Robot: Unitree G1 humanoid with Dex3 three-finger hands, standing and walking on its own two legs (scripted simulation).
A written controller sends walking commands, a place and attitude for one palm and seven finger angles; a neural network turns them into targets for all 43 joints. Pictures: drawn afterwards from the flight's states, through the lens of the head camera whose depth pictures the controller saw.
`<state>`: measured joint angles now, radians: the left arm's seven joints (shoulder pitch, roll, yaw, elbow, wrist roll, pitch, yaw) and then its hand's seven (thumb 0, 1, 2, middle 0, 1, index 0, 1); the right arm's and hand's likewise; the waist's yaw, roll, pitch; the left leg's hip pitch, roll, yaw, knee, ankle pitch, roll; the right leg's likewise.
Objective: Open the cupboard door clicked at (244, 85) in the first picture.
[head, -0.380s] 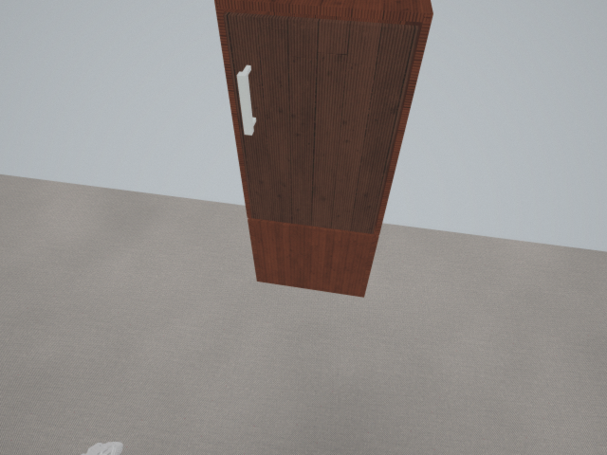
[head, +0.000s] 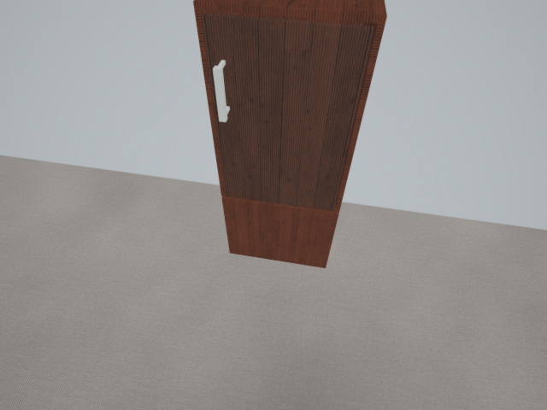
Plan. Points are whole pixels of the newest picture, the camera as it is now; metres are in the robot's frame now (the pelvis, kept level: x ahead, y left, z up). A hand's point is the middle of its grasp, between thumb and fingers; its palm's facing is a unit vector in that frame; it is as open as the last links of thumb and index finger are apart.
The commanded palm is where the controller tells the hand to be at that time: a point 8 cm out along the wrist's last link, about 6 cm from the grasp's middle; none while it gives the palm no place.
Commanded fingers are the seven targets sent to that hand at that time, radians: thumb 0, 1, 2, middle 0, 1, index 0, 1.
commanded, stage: stand and wait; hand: left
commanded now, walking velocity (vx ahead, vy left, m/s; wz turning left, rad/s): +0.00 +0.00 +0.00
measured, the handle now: (222, 91) +0.83 +0.18 +0.05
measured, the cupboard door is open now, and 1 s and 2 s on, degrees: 0 0 0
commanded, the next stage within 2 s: look at it before walking up in 0.44 s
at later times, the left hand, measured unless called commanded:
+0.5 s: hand out of the picture +0.07 +0.23 -0.15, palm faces -0.04 -0.94 -0.33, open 7.4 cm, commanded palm none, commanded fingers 0.00 0.90 0.90 -0.20 -0.30 -0.20 -0.30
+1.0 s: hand out of the picture +0.07 +0.23 -0.15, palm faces -0.03 -0.94 -0.33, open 7.4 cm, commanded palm none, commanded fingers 0.00 0.90 0.90 -0.20 -0.30 -0.20 -0.30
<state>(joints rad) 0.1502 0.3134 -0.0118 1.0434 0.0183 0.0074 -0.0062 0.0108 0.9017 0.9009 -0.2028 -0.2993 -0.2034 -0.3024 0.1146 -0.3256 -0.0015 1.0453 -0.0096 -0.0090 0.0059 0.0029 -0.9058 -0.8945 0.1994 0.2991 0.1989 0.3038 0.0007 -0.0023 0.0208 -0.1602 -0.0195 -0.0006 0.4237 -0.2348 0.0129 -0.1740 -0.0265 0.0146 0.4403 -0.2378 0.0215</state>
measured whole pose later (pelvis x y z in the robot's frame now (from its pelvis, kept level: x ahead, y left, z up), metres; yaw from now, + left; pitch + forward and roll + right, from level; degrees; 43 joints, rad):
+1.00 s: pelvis +0.00 -0.01 +0.00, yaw +0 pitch -2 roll +0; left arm 0.15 0.32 0.00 1.09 0.02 0.00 0.00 0.01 0.90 0.90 -0.20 -0.30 -0.20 -0.30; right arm 0.13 -0.34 0.00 1.11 0.00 -0.01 0.00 0.00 -0.91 -0.89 0.20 0.30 0.20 0.30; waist 0.00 0.01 0.03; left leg -0.13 0.00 -0.01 0.35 -0.19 -0.01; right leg -0.14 -0.01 0.01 0.38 -0.20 0.01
